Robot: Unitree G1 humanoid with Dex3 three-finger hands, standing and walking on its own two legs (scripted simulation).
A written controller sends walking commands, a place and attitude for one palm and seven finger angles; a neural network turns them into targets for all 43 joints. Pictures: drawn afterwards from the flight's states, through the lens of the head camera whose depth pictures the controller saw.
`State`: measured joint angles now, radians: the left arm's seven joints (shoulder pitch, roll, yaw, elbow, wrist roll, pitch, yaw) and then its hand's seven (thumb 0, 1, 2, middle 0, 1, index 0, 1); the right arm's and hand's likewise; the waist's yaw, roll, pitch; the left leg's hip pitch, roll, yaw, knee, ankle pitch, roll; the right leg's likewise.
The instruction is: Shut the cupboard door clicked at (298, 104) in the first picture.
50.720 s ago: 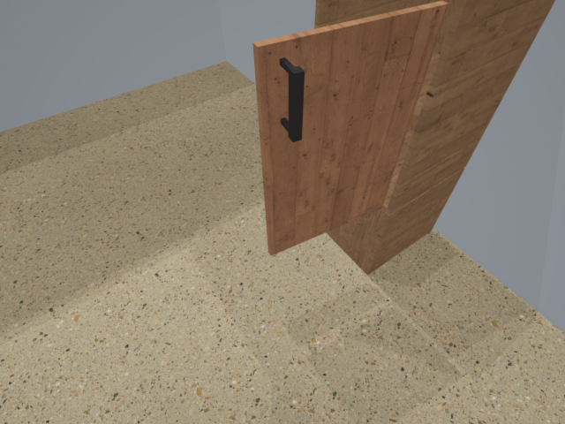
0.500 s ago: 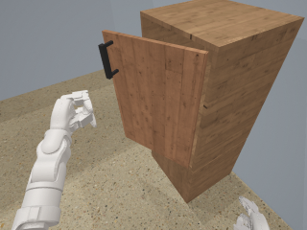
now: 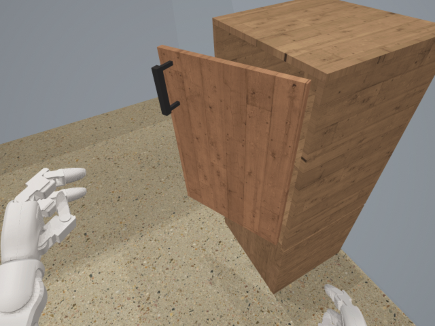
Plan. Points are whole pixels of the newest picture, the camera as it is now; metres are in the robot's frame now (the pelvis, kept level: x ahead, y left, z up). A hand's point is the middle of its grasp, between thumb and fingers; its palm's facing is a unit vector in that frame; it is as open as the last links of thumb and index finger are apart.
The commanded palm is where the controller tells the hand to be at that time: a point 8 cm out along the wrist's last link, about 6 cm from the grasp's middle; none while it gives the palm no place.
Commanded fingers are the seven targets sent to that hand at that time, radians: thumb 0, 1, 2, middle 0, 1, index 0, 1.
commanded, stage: draw the hand back to the body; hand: left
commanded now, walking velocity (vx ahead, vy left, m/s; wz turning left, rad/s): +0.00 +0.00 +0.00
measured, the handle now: (167, 88) +0.63 +0.21 +0.15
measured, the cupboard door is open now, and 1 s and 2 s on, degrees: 26 26 26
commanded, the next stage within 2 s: step back with the hand held close in 0.50 s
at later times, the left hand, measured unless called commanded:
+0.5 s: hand (54, 230) +0.20 +0.26 +0.16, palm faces +0.46 -0.79 -0.39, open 7.4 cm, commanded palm +0.15 +0.30 +0.17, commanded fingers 0.00 0.90 0.90 -0.20 -0.30 -0.20 -0.30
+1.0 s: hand (32, 243) +0.18 +0.28 +0.16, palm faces +0.36 -0.77 -0.52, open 7.4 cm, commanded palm +0.12 +0.32 +0.17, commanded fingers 0.00 0.90 0.90 -0.20 -0.30 -0.20 -0.30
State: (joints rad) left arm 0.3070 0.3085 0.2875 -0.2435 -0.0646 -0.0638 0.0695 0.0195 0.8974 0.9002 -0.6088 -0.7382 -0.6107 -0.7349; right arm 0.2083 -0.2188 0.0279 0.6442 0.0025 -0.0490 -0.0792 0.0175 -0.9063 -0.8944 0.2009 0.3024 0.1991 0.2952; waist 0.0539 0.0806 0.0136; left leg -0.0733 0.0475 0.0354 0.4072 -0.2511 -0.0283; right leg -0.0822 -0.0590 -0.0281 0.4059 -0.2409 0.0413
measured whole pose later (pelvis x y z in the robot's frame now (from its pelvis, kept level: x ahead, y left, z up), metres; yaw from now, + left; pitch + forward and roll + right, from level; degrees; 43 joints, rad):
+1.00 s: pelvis -0.03 +0.02 -0.01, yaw -1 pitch +0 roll +0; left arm 0.55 0.45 0.42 -0.49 -0.06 -0.12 0.12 0.02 0.89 0.90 -0.22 -0.30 -0.22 -0.30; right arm 0.17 -0.23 -0.02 0.53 0.01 0.04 -0.10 0.02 -0.91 -0.89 0.20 0.30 0.20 0.29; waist 0.01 0.02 0.02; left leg -0.26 0.03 0.06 0.51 -0.25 0.00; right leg -0.27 -0.08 0.00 0.48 -0.21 0.07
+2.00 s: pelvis -0.27 +0.02 -0.01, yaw +3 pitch -2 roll -4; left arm 0.42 0.37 0.44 -0.49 -0.05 -0.18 0.18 0.02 0.90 0.90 -0.21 -0.30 -0.21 -0.30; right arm 0.26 -0.13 0.02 0.62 0.01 -0.13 -0.02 0.02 -0.90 -0.89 0.20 0.30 0.20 0.30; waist -0.01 -0.01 -0.04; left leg -0.34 0.10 0.00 0.58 -0.25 0.00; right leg -0.53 0.06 -0.03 1.18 -0.38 0.04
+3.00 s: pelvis -0.28 -0.01 -0.01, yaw +1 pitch -1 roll -1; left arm 0.33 0.20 0.03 0.88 0.01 0.04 0.03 -0.02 1.01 0.90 -0.21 -0.30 -0.21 -0.30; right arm 0.29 -0.20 0.01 0.94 -0.03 0.04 -0.02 0.01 -0.91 -0.89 0.20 0.30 0.20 0.29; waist 0.00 -0.05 0.05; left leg -0.34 0.02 0.04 0.57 -0.21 0.01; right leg -0.13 0.01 -0.11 0.53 -0.39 -0.04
